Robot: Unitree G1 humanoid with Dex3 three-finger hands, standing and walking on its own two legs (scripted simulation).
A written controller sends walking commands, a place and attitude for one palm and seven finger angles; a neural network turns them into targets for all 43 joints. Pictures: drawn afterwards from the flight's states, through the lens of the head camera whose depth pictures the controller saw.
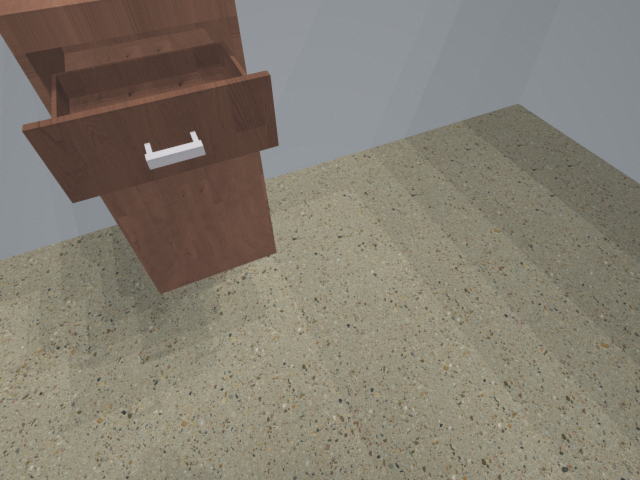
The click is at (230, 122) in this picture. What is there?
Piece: drawer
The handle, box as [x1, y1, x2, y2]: [144, 131, 205, 169]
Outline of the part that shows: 195,132 190,132 193,140 192,142 155,152 151,150 149,143 144,144 147,153 145,154 145,157 150,169 205,154 203,146 200,140 197,138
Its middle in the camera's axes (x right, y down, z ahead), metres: -0.27 -0.17 +0.71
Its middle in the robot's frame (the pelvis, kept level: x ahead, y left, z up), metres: +0.64 +0.30 +0.05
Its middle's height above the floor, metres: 0.81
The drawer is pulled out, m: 0.30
